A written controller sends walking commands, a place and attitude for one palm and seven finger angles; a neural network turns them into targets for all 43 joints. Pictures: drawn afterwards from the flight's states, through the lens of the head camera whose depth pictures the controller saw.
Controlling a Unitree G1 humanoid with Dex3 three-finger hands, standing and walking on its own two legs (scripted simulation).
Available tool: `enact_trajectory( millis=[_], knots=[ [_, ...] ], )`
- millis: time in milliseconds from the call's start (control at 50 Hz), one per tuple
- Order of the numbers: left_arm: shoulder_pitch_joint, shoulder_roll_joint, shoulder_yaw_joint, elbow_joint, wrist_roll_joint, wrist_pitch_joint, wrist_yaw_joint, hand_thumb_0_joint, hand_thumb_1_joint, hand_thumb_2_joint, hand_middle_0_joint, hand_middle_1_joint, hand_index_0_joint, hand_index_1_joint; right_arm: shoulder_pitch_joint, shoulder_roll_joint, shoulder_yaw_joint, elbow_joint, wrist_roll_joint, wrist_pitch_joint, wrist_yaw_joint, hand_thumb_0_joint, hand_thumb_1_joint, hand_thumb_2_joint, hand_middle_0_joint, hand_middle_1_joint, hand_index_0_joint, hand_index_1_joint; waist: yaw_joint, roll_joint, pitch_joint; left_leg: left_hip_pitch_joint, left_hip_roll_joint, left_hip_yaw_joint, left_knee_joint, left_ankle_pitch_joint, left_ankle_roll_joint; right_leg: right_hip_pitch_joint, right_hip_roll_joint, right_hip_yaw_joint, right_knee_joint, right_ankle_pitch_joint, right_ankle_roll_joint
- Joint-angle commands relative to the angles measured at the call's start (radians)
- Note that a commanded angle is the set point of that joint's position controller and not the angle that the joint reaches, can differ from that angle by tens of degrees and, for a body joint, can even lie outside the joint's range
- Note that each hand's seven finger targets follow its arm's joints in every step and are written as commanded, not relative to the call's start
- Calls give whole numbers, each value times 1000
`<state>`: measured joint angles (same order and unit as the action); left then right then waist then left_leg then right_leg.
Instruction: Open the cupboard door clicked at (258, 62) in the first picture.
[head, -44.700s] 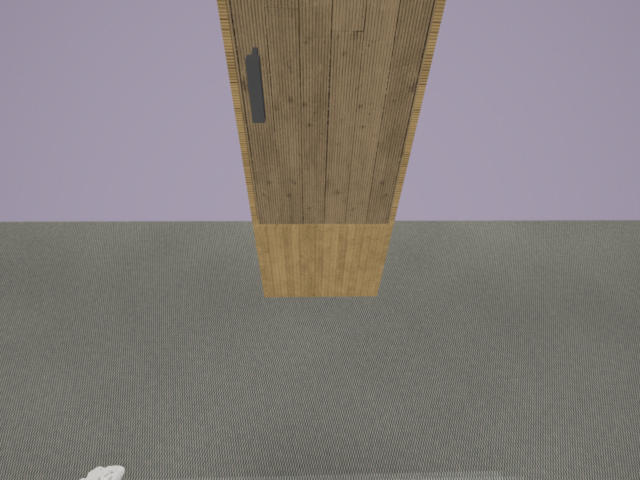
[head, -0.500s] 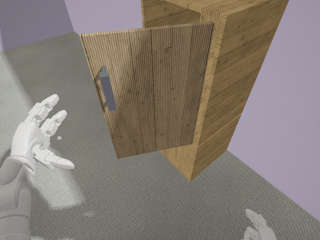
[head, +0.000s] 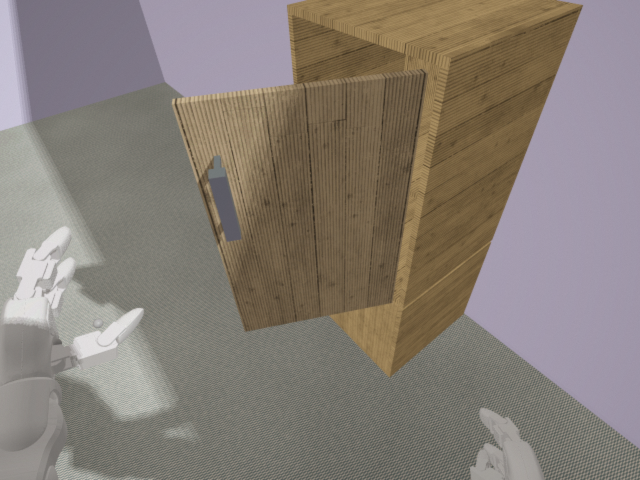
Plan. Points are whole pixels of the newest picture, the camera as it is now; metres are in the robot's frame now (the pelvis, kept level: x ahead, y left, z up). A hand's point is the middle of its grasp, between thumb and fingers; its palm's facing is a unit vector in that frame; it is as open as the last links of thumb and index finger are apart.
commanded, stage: draw the hand back to the body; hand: left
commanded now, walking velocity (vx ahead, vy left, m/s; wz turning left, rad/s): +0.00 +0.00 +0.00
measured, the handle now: (225, 198) +0.51 +0.22 +0.08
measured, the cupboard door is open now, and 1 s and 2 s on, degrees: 63 63 63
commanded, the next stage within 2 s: step back with the hand held close in 0.60 s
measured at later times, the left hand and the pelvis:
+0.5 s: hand (81, 343) +0.20 +0.27 +0.14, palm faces +0.48 -0.79 -0.38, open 7.5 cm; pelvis +0.01 +0.00 +0.00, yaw +0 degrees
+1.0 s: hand (69, 348) +0.19 +0.27 +0.15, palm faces +0.36 -0.78 -0.51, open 7.4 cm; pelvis -0.01 +0.01 +0.00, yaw -1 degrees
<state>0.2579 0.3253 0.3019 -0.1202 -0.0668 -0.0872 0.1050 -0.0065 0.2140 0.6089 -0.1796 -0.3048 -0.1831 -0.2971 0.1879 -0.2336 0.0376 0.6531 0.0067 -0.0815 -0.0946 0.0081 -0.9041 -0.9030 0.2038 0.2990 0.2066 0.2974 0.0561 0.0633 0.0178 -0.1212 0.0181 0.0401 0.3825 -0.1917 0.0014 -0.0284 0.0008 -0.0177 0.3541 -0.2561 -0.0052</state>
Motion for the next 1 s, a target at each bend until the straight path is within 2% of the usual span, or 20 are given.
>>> enact_trajectory(
  millis=[0, 60, 80, 200, 260, 300, 480, 560, 600, 620, 680, 700, 720, 740, 760, 800, 860, 880, 960, 980],
  knots=[
    [-69, 205, 121, -270, -7, -65, 7, 0, 550, 750, -187, -300, -187, -300, -146, -107, -51, -166, -2, -46, -7, 0, -900, -900, 200, 300, 200, 300, 0, -13, -81, 101, -4, 1, -41, 174, 24, -74, 11, -10, -70, 226, -3],
    [-29, 210, 138, -318, -4, -68, 8, 0, 655, 795, -191, -300, -191, -300, -140, -104, -55, -167, -6, -48, -6, 0, -900, -900, 200, 300, 200, 300, 5, -11, -101, 115, -5, 4, -30, 208, 27, -68, 10, -9, -64, 261, -1],
    [-13, 209, 138, -318, -4, -66, 7, 0, 690, 810, -192, -300, -192, -300, -143, -104, -55, -165, -6, -48, -5, 0, -900, -900, 200, 300, 200, 300, 5, -3, -77, 110, -4, 7, -30, 197, 27, -76, 10, -6, -76, 251, -2],
    [90, 204, 150, -437, -3, -77, 14, 0, 900, 900, -200, -300, -200, -300, -140, -95, -58, -173, -10, -64, -2, 0, -900, -900, 200, 300, 200, 300, 10, 6, -86, 113, -5, 4, -18, 228, 25, -66, 7, -8, -63, 279, 0],
    [71, 192, 144, -394, -1, -71, 17, 0, 900, 900, -200, -300, -200, -300, -133, -96, -60, -162, -12, -62, -5, 0, -900, -900, 200, 300, 200, 300, 1, -26, -58, 110, -4, 9, -18, 209, 28, -93, 8, -11, -69, 263, 4],
    [47, 188, 138, -374, -2, -67, 17, 0, 900, 900, -200, -300, -200, -300, -135, -97, -60, -157, -10, -59, -10, 0, -900, -900, 200, 300, 200, 300, -4, -20, -29, 106, -3, 10, -23, 180, 29, -108, 7, -7, -80, 230, 5],
    [49, 201, 144, -410, 2, -73, 21, 0, 900, 900, -200, -300, -200, -300, -140, -94, -58, -159, -14, -67, -10, 0, -900, -900, 200, 300, 200, 300, 10, -2, -87, 125, -7, 5, -20, 215, 28, -64, 4, -4, -70, 268, 1],
    [65, 202, 153, -412, 2, -72, 23, 0, 900, 900, -200, -300, -200, -300, -138, -89, -57, -158, -16, -69, -8, 0, -900, -900, 200, 300, 200, 300, 12, 6, -78, 121, -5, 4, -22, 223, 25, -71, 6, -9, -64, 270, 1],
    [74, 190, 147, -397, -1, -69, 21, 0, 900, 900, -200, -300, -200, -300, -139, -87, -56, -158, -15, -66, -6, 0, -900, -900, 200, 300, 200, 300, 7, -8, -46, 107, -1, 2, -30, 198, 22, -81, 8, -11, -74, 242, 1],
    [68, 197, 153, -404, -2, -72, 21, 0, 900, 900, -200, -300, -200, -300, -137, -89, -58, -159, -14, -65, -7, 0, -900, -900, 200, 300, 200, 300, 8, -19, -63, 112, -2, 1, -29, 200, 24, -76, 8, -10, -71, 245, 1],
    [68, 196, 152, -388, -2, -71, 19, 0, 900, 900, -200, -300, -200, -300, -135, -90, -58, -158, -14, -64, -7, 0, -900, -900, 200, 300, 200, 300, 8, -14, -54, 108, -4, 5, -27, 202, 25, -75, 7, -9, -77, 248, 0],
    [41, 213, 151, -575, -1, -93, 19, 0, 900, 900, -200, -300, -200, -300, -152, -85, -57, -185, -12, -77, -2, 0, -900, -900, 200, 300, 200, 300, 17, 55, -120, 135, -5, -4, -18, 215, 24, -54, 3, -1, -67, 260, -1],
    [14, 347, 276, -606, 5, -127, 29, 0, 900, 900, -200, -300, -200, -300, -143, -114, -55, -207, -7, -53, -3, 0, -900, -900, 200, 300, 200, 300, -30, 26, -44, 63, 14, -15, 31, 193, 41, -167, -40, 66, -99, 340, -3],
    [156, 263, 224, -497, 6, -121, 20, 0, 900, 900, -200, -300, -200, -300, -136, -100, -58, -189, -12, -32, -2, 0, -900, -900, 200, 300, 200, 300, -31, -26, -59, 41, 15, -24, 47, 195, 39, -155, -61, 56, -80, 376, -2],
    [203, 225, 190, -478, 9, -116, 14, 0, 900, 900, -200, -300, -200, -300, -129, -104, -65, -197, -10, -16, 3, 0, -900, -900, 200, 300, 200, 300, -34, -52, -74, 37, 19, -16, 55, 203, 36, -160, -66, 60, -69, 400, 1],
    [225, 221, 186, -475, 9, -122, 14, 0, 900, 900, -200, -300, -200, -300, -124, -109, -73, -207, -7, 2, 1, 0, -900, -900, 200, 300, 200, 300, -41, -23, -101, 34, 28, -12, 52, 253, 32, -160, -66, 49, -45, 420, 7],
    [245, 241, 202, -462, 6, -122, 19, 0, 900, 900, -200, -300, -200, -300, -111, -114, -83, -223, 2, 27, -2, 0, -900, -900, 200, 300, 200, 300, -44, -49, -151, 43, 47, -16, 53, 344, 30, -151, -57, 34, -10, 448, 15],
    [249, 253, 210, -466, 5, -122, 20, 0, 900, 900, -200, -300, -200, -300, -120, -114, -84, -228, 4, 32, -7, 0, -900, -900, 200, 300, 200, 300, -42, -37, -159, 45, 48, -14, 54, 369, 30, -147, -58, 28, -3, 467, 17],
    [269, 267, 221, -498, 1, -119, 28, 0, 900, 900, -200, -300, -200, -300, -114, -110, -90, -254, 13, 53, -9, 0, -900, -900, 200, 300, 200, 300, -43, -64, -184, 30, 59, -16, 48, 384, 29, -146, -48, 23, 28, 456, 23],
    [272, 281, 231, -513, 1, -120, 32, 0, 900, 900, -200, -300, -200, -300, -120, -114, -90, -256, 10, 55, -11, 0, -900, -900, 200, 300, 200, 300, -39, -29, -188, 16, 58, -17, 45, 377, 30, -138, -49, 24, 32, 448, 21]
  ],
)
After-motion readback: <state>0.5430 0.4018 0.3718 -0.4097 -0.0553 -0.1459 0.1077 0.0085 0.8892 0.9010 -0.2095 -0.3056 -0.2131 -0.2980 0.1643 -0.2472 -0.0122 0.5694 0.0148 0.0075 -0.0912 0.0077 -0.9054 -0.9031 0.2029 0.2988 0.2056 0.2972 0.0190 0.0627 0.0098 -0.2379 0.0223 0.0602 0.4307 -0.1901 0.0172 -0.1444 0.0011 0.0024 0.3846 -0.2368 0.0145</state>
